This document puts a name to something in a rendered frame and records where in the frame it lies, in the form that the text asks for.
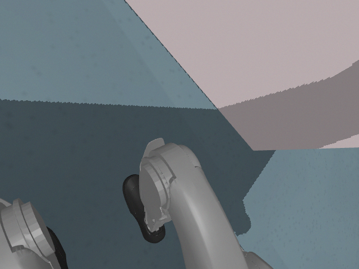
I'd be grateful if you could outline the left robot foot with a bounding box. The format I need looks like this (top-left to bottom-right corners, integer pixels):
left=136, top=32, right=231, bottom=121
left=47, top=227, right=68, bottom=269

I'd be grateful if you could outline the right robot hand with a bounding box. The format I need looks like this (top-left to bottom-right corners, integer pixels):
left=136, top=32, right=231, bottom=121
left=241, top=247, right=273, bottom=269

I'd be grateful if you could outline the right robot foot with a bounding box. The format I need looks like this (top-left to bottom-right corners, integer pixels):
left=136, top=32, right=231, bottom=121
left=122, top=174, right=165, bottom=243

